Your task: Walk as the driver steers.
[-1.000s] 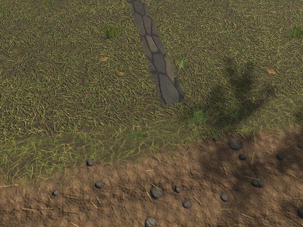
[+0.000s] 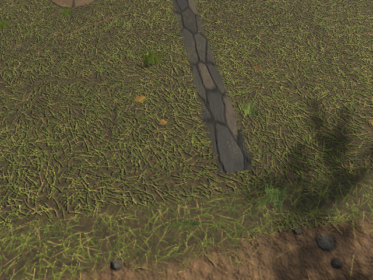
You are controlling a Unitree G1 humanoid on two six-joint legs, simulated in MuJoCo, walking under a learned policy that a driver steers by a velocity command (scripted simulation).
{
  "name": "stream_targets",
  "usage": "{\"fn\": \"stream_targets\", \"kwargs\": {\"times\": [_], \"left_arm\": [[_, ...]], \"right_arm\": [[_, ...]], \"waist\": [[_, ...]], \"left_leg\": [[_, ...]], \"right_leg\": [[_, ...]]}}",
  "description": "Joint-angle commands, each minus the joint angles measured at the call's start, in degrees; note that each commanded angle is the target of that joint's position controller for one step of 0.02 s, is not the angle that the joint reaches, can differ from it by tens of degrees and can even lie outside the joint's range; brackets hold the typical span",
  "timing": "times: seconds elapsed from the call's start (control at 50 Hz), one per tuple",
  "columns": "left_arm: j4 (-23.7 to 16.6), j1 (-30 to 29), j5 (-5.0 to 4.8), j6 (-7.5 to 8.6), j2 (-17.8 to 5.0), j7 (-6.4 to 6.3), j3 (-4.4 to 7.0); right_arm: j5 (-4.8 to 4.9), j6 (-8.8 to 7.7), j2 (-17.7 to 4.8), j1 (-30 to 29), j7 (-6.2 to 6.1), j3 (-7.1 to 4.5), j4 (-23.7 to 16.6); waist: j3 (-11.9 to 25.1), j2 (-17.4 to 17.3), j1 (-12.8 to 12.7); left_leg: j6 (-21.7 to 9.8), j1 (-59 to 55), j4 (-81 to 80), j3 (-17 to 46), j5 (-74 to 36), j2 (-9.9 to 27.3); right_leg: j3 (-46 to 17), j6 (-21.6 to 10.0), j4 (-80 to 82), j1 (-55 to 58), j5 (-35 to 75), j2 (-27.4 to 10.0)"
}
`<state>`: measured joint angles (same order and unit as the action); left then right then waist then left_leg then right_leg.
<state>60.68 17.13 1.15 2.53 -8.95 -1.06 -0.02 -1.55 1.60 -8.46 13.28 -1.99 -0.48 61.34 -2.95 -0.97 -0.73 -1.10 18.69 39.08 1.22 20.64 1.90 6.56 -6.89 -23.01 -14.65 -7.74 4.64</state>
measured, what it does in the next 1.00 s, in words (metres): walks ahead: left foot, then right foot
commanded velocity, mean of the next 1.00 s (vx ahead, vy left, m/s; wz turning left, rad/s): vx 0.21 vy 0.00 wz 0.00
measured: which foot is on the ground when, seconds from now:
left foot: up 0.00-0.04, down 0.06-0.74, up 0.76-1.00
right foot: down 0.00-0.54, up 0.56-0.72, down 0.74-1.00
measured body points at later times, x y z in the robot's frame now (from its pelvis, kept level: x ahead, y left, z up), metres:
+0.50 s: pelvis +0.05 +0.03 +0.00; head +0.05 +0.03 +0.45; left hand +0.04 +0.25 -0.16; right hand +0.02 -0.18 -0.16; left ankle +0.02 +0.13 -0.74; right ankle +0.06 -0.05 -0.73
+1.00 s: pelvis +0.24 -0.03 +0.01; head +0.25 -0.04 +0.46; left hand +0.16 +0.20 -0.13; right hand +0.35 -0.26 -0.14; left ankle +0.31 +0.10 -0.67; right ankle +0.14 -0.08 -0.74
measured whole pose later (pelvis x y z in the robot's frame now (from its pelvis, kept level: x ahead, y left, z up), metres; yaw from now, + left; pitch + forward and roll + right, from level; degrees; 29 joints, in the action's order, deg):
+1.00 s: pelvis +0.24 -0.03 +0.01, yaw -1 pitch +1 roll +0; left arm 62.1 28.0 0.9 5.7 -7.9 -0.6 1.5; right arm -1.9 -2.7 -11.5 8.0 1.8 -3.3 55.7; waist -0.9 -1.5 -1.6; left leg -3.1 34.5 55.0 -3.1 9.9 3.3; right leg 3.9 -5.2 -13.5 1.1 -15.7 4.0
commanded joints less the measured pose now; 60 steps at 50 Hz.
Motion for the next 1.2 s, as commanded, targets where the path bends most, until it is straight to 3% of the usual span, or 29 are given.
{"fn": "stream_targets", "kwargs": {"times": [0.02, 0.06, 0.08, 0.12, 0.24, 0.38, 0.42, 0.46, 0.52, 0.56, 0.58, 0.62, 0.66, 0.68, 0.72, 0.74, 0.76, 0.78, 0.8, 0.82, 0.84, 0.88, 0.94, 1.04, 1.1, 1.14, 1.16, 1.18, 1.2], "left_arm": [[-2.5, -1.1, -0.64, -0.63, -6.4, -0.47, 0.97], [-1.9, 1.1, -0.64, -0.88, -5.6, -0.54, 0.85], [-1.5, 3.7, -1.11, -1.11, -4.3, -0.43, 0.86], [-0.6, 3.9, -0.81, -1.28, -4.1, -0.44, 0.92], [1.0, 4.1, -0.58, -1.03, -3.2, -0.7, 0.7], [2.4, 4.2, -0.66, -1.06, -2.6, -1.14, 0.47], [2.8, 4.7, -0.59, -1.25, -3.0, -1.08, 0.74], [2.3, 4.7, -0.41, -1.67, -4.3, -0.76, 1.55], [0.2, 2.7, -0.27, -1.04, -2.9, 0.02, 1.55], [-2.2, -1.3, 0.53, 0.22, -1.1, 0.76, 1.31], [-3.5, -3.2, 1.04, 0.79, -1.9, 1.08, 1.53], [-5.4, -4.9, 0.67, 1.86, -3.8, 1.6, 2.27], [-6.1, -4.2, -0.07, 2.57, -3.8, 2.14, 2.69], [-5.8, -2.4, -0.41, 2.79, -3.3, 2.34, 2.82], [-2.0, 8.5, -0.8, 2.82, -3.0, 2.22, 3.63], [0.0, 16.5, -0.23, 2.95, -6.3, 1.51, 4.96], [1.3, 24.6, 0.33, 2.78, -13.4, 0.82, 6.65], [1.9, 23.0, 0.25, 1.74, -10.5, 0.56, 5.79], [-0.4, 15.7, 0.5, 1.59, -8.9, 0.53, 5.09], [-1.8, 11.1, 0.43, 1.95, -7.9, 0.74, 4.69], [-2.5, 9.0, 0.3, 2.39, -7.1, 0.75, 4.23], [-1.8, 9.3, -0.05, 3.22, -5.2, 0.5, 3.25], [0.2, 13.7, -0.37, 3.81, -5.3, 0.18, 2.66], [0.6, 14.8, -0.37, 4.04, -5.1, 0.1, 1.85], [1.4, 15.6, -0.29, 4.26, -6.4, -0.15, 1.99], [1.4, 14.0, -0.19, 4.4, -7.6, -0.35, 2.26], [1.3, 13.1, 0.02, 4.23, -8.3, -0.5, 2.48], [1.2, 12.1, -0.01, 3.87, -8.9, -0.49, 2.68], [0.7, 11.5, -0.33, 3.68, -8.6, -0.25, 2.63]], "right_arm": [[-0.01, 0.06, -2.1, 8.0, -0.14, -0.03, 1.7], [-0.48, -0.97, -3.0, 8.6, -0.42, 0.25, 1.9], [-0.04, -1.52, -4.9, 7.5, -0.47, 0.03, 1.9], [0.86, -2.45, -2.8, 7.0, -0.18, 0.52, 2.5], [1.04, -3.01, -2.7, 7.8, -0.57, 0.55, 3.0], [0.97, -2.93, -2.5, 9.3, -0.67, 0.67, 3.8], [0.68, -2.81, -2.9, 10.6, -0.61, 0.39, 4.3], [0.34, -2.47, -4.2, 11.1, -0.32, -0.4, 3.7], [0.53, -2.89, -4.5, 13.7, 0.1, -0.93, 2.8], [0.53, -3.48, -7.3, 18.2, 0.06, -2.17, 3.9], [0.43, -3.66, -8.4, 18.6, 0.04, -2.75, 4.0], [0.03, -4.28, -8.3, 18.4, 0.2, -3.14, 3.8], [0.17, -4.83, -8.2, 16.1, 0.26, -3.33, 3.1], [0.47, -5.0, -8.3, 14.1, 0.32, -3.43, 2.6], [0.94, -5.33, -8.2, 9.4, 0.64, -3.45, 1.0], [0.84, -6.02, -6.9, 7.7, 1.03, -2.99, -0.1], [1.14, -6.57, -2.7, 8.2, 1.63, -1.98, -2.8], [-0.54, -6.34, -6.7, 5.8, 1.94, -3.02, -3.6], [-0.86, -6.25, -5.6, 3.4, 2.4, -2.96, -4.5], [-0.4, -6.54, -4.4, 2.9, 2.86, -2.65, -4.4], [-0.24, -6.55, -4.0, 3.2, 3.18, -2.76, -4.3], [-0.64, -5.55, -4.1, 4.5, 3.6, -3.0, -3.9], [-0.5, -4.43, -4.1, -0.1, 3.85, -3.11, -5.8], [0.37, -4.29, -2.7, -14.6, 4.16, -1.79, -11.4], [0.64, -4.33, -4.1, -16.6, 3.75, -1.83, -12.7], [0.54, -4.69, -5.9, -12.4, 3.02, -2.58, -12.0], [0.49, -5.01, -7.1, -7.0, 2.61, -3.23, -10.4], [0.39, -5.41, -8.2, 1.2, 2.17, -4.02, -7.6], [-0.53, -5.79, -10.3, 9.3, 1.67, -5.01, -5.2]], "waist": [[0.5, 4.3, 2.7], [-1.6, 1.5, 2.1], [-3.4, -1.6, -0.3], [-2.8, -3.9, -0.5], [-1.0, -0.3, -0.4], [-0.9, 0.5, 0.1], [-0.4, 0.5, 0.3], [-3.2, 0.1, 0.4], [-8.8, -2.1, 2.0], [-8.3, -7.9, 4.1], [-8.9, -8.0, 4.4], [-8.8, -6.4, 3.9], [-7.7, -5.4, 2.3], [-6.9, -5.1, 0.6], [-3.8, -2.7, -5.0], [-0.8, 3.9, -8.7], [3.5, 19.8, -10.1], [0.6, 13.6, -7.8], [-3.9, 5.8, -4.3], [-4.7, 2.1, -2.5], [-4.7, 1.3, -0.9], [-3.2, 3.2, 0.8], [-2.9, 4.4, 0.8], [-5.6, 5.7, -1.2], [-5.0, 6.3, -0.9], [-2.0, 6.6, 1.7], [1.0, 6.8, 4.1], [5.0, 6.3, 7.5], [8.9, 4.9, 10.8]], "left_leg": [[-0.3, -11.4, -8.2, -2.4, -5.2, -0.9], [-0.9, -13.8, -16.9, 2.2, -8.9, 2.7], [-1.7, -9.8, -17.8, 5.2, -7.1, 4.3], [-1.4, -2.5, -20.7, 5.1, -5.5, 4.0], [-1.5, -5.4, -21.3, 4.3, -10.6, 3.8], [-1.7, -7.2, -21.0, 3.9, -13.3, 3.8], [-2.5, -7.2, -20.8, 3.2, -4.1, 2.4], [-4.8, -4.2, -19.4, 4.0, 11.6, 1.3], [-8.3, -3.8, -21.9, 11.1, 21.0, 4.9], [-12.1, -12.0, -28.7, 21.7, 22.0, 12.1], [-13.8, -14.1, -30.4, 24.7, 19.8, 15.2], [-14.8, -15.4, -30.0, 25.2, 12.1, 16.9], [-12.8, -15.3, -28.6, 19.8, 4.2, 14.9], [-11.5, -12.4, -27.2, 16.2, 0.4, 13.0], [-8.0, 0.3, -19.3, 7.6, -6.7, 7.2], [-5.7, 8.2, -6.7, 1.6, -10.1, 2.7], [-2.4, 19.4, 14.0, -6.8, 2.7, -4.9], [-3.4, 23.7, 25.0, -2.2, 9.3, -3.7], [-4.4, 25.6, 28.7, -0.3, 4.4, 0.0], [-4.6, 24.0, 27.9, 0.4, -1.0, 1.6], [-4.4, 21.9, 25.9, 0.3, -4.1, 2.7], [-3.3, 19.6, 23.3, -1.4, -6.7, 2.7], [-2.1, 22.5, 20.2, -4.1, -9.4, 1.8], [-1.7, 17.2, 1.6, -8.5, -17.7, -0.8], [-3.9, 11.8, -4.5, -9.5, -18.7, -2.3], [-6.3, 6.1, -5.7, -9.7, -15.9, -4.5], [-7.4, 1.2, -6.1, -9.4, -13.8, -5.7], [-8.6, -7.2, -9.3, -9.2, -14.4, -6.5], [-10.2, -19.2, -11.5, -5.0, -12.9, -2.4]], "right_leg": [[-15.6, -2.4, 12.4, -8.5, -17.4, -15.0], [-15.8, 1.2, 11.3, -9.5, -19.5, -13.5], [-13.6, 2.6, 10.9, -7.7, -15.7, -10.3], [-10.7, 2.8, 6.8, 2.7, -5.8, -8.7], [-10.5, 2.6, 5.4, 5.7, -0.4, -9.4], [-10.3, 2.8, 4.9, 6.3, 2.6, -9.7], [-9.6, 2.4, 4.2, 5.8, -7.2, -8.2], [-9.5, 0.6, 1.8, 1.2, -23.4, -6.6], [-10.4, -0.5, -2.9, -8.1, -28.3, -6.1], [-4.1, 1.0, -13.1, -15.6, -18.5, -3.1], [-2.6, 1.1, -15.9, -18.6, -15.8, -3.9], [-4.1, 1.2, -19.0, -20.5, -17.2, -5.9], [-4.0, 1.5, -16.1, -17.3, -16.3, -6.3], [-2.7, 1.6, -12.3, -11.5, -13.1, -5.4], [-0.6, 1.6, -4.5, 10.8, -8.0, -1.4], [-9.4, 0.3, 0.2, 22.6, -12.1, -7.0], [-35.6, -5.5, 11.1, 30.5, -23.6, -23.1], [-44.1, -8.2, 13.9, 25.3, -24.0, -26.7], [-38.0, -7.6, 12.9, 20.0, -22.1, -25.5], [-32.2, -6.5, 13.6, 16.1, -16.3, -23.1], [-27.3, -5.2, 14.5, 13.8, -11.7, -20.9], [-20.3, -3.6, 14.7, 13.7, 0.2, -17.7], [-14.1, -3.3, 13.5, 16.1, 18.0, -16.2], [-8.5, -2.2, 14.8, 12.0, 26.5, -13.5], [-7.8, -2.0, 13.4, 14.7, 34.9, -15.2], [-6.7, -1.4, 6.9, 18.2, 48.7, -15.9], [-6.3, -1.1, 0.3, 19.7, 53.8, -15.9], [-5.7, -0.8, -9.4, 18.8, 53.0, -15.3], [-4.8, -0.4, -21.9, 11.0, 41.5, -13.5]]}}
Next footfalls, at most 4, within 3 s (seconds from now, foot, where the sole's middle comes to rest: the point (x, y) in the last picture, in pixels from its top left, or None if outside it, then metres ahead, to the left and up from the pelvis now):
0.06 left None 0.06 0.13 -0.77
0.74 right None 0.18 -0.09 -0.77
1.20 left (186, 270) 0.53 0.05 -0.77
1.76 right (231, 195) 0.84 -0.13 -0.77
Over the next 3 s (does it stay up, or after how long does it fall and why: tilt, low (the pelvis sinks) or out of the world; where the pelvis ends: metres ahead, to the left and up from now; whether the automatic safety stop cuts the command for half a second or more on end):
stays up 1.33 0.09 0.00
